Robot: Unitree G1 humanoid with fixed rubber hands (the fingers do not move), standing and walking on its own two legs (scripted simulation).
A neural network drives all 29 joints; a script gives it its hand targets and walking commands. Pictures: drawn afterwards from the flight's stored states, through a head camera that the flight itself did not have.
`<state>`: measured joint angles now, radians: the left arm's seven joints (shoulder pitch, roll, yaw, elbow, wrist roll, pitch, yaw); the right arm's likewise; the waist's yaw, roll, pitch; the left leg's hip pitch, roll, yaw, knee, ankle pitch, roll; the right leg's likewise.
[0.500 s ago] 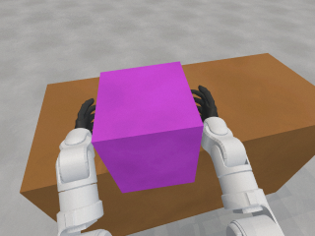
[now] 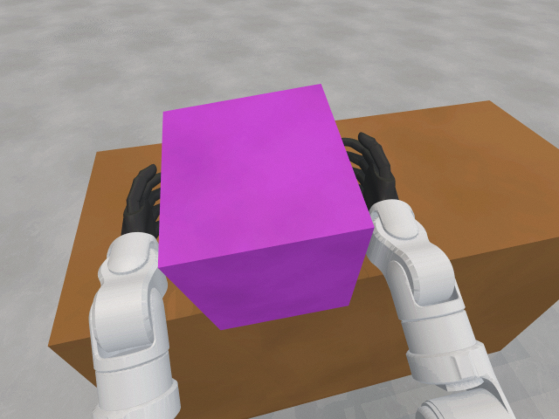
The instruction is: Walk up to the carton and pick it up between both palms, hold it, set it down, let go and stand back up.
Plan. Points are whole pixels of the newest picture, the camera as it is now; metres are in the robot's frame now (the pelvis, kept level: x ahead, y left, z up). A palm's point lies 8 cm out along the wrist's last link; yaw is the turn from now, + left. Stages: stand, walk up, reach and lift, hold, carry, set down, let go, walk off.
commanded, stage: hold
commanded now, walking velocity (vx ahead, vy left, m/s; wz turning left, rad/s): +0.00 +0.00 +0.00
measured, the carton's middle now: (265, 219) +0.37 +0.00 +0.13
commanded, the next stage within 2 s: none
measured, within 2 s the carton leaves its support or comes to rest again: neither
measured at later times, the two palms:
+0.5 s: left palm (156, 206) +0.35 +0.13 +0.18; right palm (388, 174) +0.36 -0.16 +0.20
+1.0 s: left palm (167, 221) +0.34 +0.12 +0.17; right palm (394, 206) +0.34 -0.17 +0.17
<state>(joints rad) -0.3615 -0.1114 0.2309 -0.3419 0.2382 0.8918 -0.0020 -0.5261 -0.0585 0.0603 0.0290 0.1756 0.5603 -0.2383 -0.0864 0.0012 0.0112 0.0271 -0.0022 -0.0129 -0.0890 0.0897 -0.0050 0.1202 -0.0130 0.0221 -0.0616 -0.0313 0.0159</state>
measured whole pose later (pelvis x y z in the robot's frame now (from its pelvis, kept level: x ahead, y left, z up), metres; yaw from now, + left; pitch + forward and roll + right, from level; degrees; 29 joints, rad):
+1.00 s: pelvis -0.02 +0.00 +0.00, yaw -1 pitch -3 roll +0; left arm -0.54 -0.12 0.32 -0.09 0.30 0.87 -0.07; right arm -0.60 -0.02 -0.04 0.18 0.08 0.55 -0.21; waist -0.09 0.02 0.06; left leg 0.04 0.02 0.00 -0.09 0.10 0.00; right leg 0.12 0.00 0.04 -0.05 -0.02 0.01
